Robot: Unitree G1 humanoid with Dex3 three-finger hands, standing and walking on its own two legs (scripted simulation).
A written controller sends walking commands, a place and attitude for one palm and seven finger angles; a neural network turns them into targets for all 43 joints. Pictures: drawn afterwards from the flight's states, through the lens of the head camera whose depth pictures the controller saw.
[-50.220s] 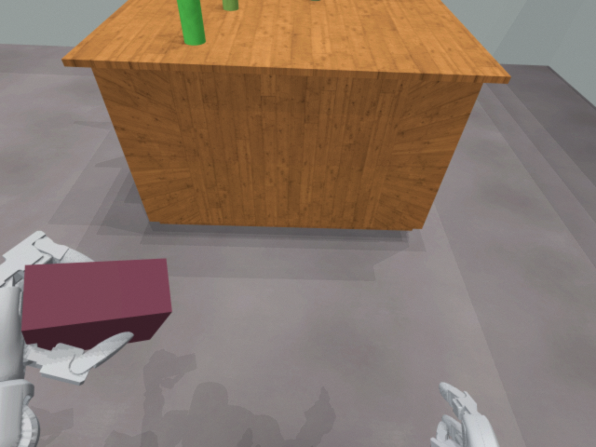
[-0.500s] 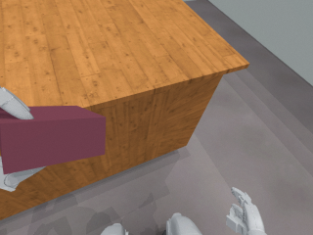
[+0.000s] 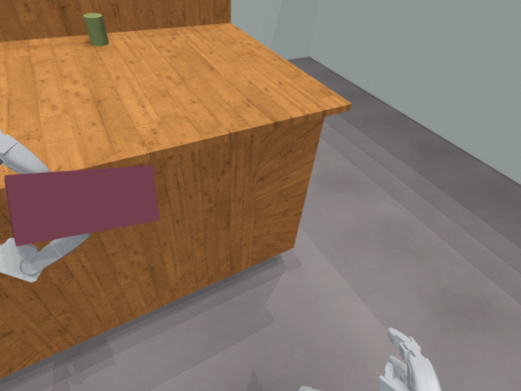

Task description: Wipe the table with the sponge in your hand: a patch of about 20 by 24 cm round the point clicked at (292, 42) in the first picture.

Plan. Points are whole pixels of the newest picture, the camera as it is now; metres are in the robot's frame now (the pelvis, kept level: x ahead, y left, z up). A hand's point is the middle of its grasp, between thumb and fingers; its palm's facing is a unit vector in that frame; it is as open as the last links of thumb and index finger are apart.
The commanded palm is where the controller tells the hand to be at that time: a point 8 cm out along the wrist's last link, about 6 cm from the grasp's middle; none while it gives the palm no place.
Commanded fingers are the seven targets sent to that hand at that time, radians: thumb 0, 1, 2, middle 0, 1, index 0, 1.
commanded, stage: stop stepping back and stand still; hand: left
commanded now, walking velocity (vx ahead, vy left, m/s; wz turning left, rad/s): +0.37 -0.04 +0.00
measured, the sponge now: (99, 198) +0.25 +0.20 +0.24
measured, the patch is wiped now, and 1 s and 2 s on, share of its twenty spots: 1.00 1.00 1.00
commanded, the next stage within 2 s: stand and wait in 0.50 s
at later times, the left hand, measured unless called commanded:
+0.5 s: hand (29, 237) +0.16 +0.21 +0.28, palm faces +0.56 -0.76 -0.34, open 9.5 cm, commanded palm +0.10 +0.24 +0.29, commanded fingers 0.00 0.10 1.30 -1.20 -1.60 -1.20 -1.60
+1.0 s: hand (36, 215) +0.19 +0.22 +0.27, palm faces +0.52 -0.77 -0.38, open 9.5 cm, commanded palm +0.12 +0.27 +0.29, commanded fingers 0.00 0.10 1.30 -1.20 -1.60 -1.20 -1.60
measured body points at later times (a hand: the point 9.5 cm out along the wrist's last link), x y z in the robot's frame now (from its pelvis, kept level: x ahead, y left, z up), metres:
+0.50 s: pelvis -0.04 -0.05 +0.01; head -0.06 -0.05 +0.46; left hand +0.13 +0.25 +0.29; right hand +0.14 -0.29 -0.06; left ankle -0.02 +0.09 -0.71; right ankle -0.02 -0.14 -0.70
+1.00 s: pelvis -0.01 -0.03 +0.02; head -0.01 -0.03 +0.47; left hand +0.16 +0.26 +0.28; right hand +0.18 -0.24 -0.05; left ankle +0.00 +0.11 -0.71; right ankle -0.01 -0.13 -0.71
